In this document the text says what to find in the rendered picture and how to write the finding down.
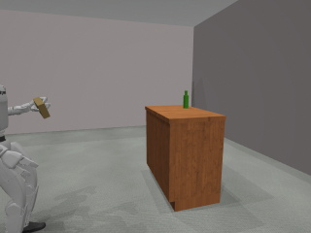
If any right robot hand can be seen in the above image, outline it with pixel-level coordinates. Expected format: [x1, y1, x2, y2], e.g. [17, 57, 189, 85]
[0, 150, 39, 177]

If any left robot forearm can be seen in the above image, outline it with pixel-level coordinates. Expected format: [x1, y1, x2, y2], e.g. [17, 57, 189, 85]
[8, 103, 31, 116]

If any robot torso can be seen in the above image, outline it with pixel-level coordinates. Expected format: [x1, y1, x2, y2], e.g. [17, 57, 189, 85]
[0, 84, 12, 150]

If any left robot hand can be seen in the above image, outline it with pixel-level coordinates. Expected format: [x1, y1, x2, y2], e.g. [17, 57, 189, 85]
[29, 97, 51, 112]

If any table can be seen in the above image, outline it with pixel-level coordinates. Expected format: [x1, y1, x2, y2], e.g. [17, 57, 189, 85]
[145, 105, 226, 212]

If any left robot shin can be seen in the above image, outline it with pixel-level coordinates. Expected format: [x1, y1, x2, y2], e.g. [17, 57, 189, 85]
[23, 186, 39, 227]

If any sponge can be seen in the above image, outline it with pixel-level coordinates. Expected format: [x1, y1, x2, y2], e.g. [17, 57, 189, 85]
[33, 97, 50, 119]

